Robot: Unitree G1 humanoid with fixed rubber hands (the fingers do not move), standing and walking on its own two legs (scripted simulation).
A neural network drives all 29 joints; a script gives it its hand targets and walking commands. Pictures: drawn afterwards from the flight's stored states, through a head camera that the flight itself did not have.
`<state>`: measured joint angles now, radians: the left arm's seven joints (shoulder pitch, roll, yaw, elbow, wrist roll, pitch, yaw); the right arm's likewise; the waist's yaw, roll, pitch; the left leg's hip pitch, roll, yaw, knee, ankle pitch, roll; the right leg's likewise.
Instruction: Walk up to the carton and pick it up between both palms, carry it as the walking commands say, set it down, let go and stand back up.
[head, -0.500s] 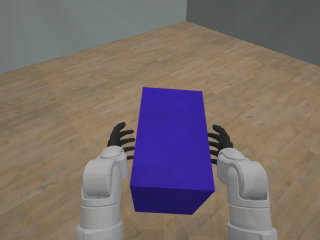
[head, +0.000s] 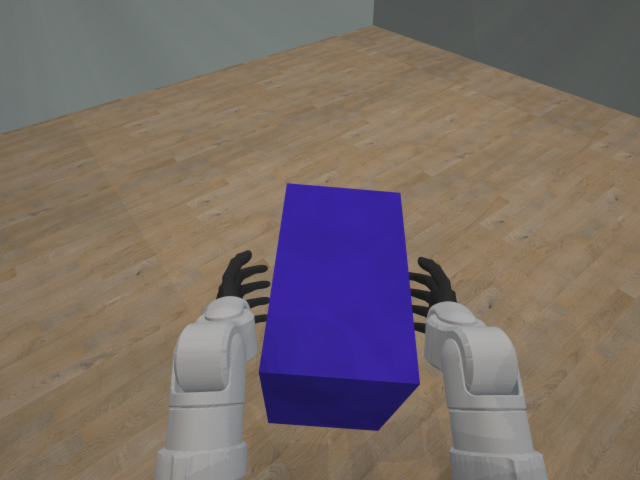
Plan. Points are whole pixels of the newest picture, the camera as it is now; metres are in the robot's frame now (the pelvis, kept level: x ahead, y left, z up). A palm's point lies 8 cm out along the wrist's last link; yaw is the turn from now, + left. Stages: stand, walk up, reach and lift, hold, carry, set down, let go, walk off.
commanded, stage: carry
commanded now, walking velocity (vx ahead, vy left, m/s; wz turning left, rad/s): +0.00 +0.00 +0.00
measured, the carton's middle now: (333, 309) +0.35 +0.01 +0.02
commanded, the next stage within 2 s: none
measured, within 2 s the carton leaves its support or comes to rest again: neither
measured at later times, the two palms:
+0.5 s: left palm (234, 309) +0.31 +0.13 +0.09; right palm (439, 315) +0.30 -0.12 +0.08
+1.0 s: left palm (234, 310) +0.31 +0.13 +0.09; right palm (438, 317) +0.30 -0.12 +0.07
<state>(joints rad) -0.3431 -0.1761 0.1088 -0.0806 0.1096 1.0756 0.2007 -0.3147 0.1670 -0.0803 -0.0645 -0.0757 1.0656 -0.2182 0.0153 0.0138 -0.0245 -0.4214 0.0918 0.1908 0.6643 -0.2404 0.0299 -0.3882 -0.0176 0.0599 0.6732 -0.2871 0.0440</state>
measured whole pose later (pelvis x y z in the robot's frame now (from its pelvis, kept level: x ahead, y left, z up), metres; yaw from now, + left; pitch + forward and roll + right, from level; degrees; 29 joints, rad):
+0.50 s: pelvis +0.00 +0.00 +0.00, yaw +0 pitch +0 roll +0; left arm -0.34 -0.18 0.12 -0.03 0.11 0.98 0.19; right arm -0.31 0.17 -0.08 -0.01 -0.08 0.98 -0.22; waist 0.02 0.01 -0.02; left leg -0.42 0.09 0.19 0.66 -0.24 0.03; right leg -0.39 -0.02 0.06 0.67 -0.29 0.04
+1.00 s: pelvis +0.00 +0.00 +0.00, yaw +0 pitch +0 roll +0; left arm -0.34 -0.18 0.12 -0.03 0.11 0.99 0.19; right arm -0.31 0.17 -0.08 -0.01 -0.08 1.00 -0.22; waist 0.02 0.01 -0.02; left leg -0.42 0.09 0.19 0.66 -0.24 0.03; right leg -0.39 -0.02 0.06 0.67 -0.29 0.04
